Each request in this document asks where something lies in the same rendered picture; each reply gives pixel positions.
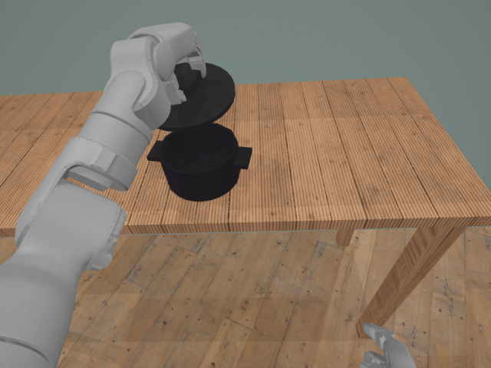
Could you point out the robot right hand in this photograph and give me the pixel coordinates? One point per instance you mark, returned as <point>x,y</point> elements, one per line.
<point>396,355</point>

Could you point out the lid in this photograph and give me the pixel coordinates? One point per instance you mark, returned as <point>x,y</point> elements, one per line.
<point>212,99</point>

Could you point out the table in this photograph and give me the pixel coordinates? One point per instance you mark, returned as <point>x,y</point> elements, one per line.
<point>341,154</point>

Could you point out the left robot upper arm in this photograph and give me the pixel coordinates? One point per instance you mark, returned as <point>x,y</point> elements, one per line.
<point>75,230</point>

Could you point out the robot left hand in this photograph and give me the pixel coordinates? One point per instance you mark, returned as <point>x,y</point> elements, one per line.
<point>185,43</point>

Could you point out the knob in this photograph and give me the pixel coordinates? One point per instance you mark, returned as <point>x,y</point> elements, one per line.
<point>188,80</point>

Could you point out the robot left forearm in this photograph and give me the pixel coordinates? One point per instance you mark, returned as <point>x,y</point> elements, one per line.
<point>110,144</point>

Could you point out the pot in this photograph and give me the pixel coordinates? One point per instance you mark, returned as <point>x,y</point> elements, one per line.
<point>202,164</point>

